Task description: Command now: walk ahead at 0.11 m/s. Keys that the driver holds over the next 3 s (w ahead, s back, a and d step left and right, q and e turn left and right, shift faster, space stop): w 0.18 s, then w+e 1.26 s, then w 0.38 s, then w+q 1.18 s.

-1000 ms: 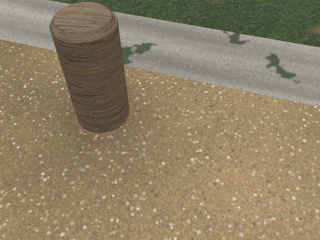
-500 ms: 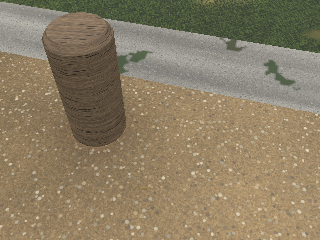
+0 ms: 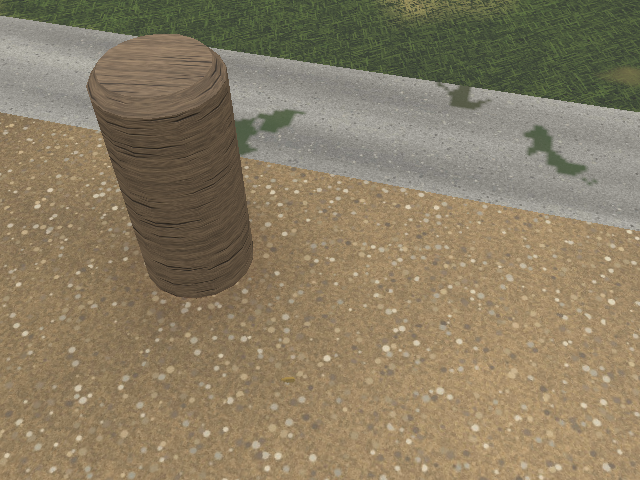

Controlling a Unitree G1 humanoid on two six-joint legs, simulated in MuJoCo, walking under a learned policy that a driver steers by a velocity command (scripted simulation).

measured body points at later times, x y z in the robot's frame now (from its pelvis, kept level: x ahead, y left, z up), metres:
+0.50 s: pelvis +0.14 +0.05 +0.01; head +0.14 +0.06 +0.46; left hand +0.27 +0.30 -0.13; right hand +0.07 -0.18 -0.14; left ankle +0.08 +0.14 -0.74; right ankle +0.18 -0.12 -0.65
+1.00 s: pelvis +0.40 -0.06 +0.01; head +0.42 -0.08 +0.46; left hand +0.57 +0.16 -0.12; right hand +0.45 -0.38 -0.10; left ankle +0.53 +0.10 -0.65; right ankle +0.39 -0.12 -0.74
